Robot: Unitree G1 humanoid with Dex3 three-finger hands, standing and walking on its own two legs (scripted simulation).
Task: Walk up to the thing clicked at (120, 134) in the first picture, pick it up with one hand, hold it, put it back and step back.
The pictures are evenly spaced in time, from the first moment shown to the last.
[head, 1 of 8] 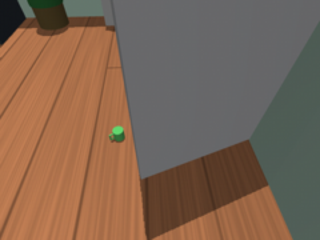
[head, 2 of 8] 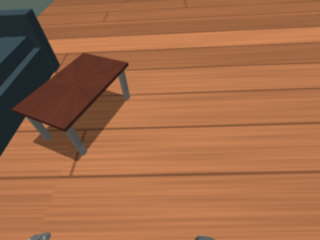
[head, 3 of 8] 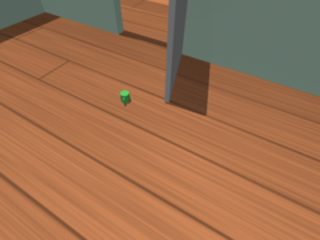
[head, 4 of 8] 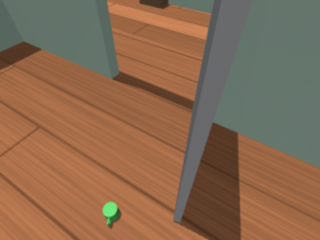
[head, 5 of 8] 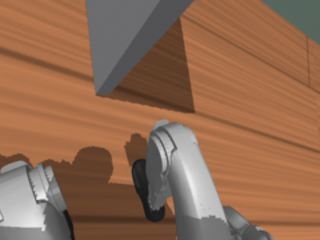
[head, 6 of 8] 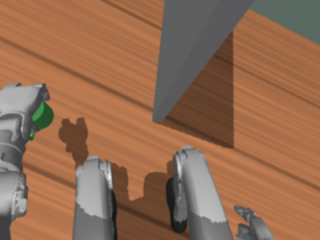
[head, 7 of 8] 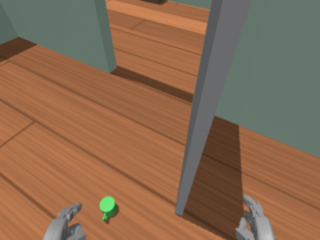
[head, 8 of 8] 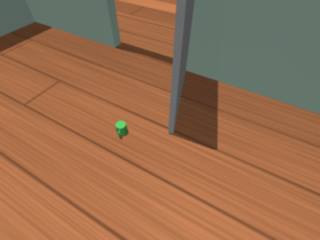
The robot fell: no
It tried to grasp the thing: yes
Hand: left
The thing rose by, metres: 0.67
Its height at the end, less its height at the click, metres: +0.00
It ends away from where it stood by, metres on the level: 0.01
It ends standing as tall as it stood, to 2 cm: yes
